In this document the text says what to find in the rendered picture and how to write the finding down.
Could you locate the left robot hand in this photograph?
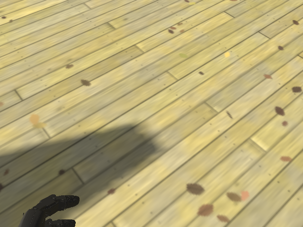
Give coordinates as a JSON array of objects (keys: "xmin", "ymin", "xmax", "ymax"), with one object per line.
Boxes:
[{"xmin": 18, "ymin": 194, "xmax": 80, "ymax": 227}]

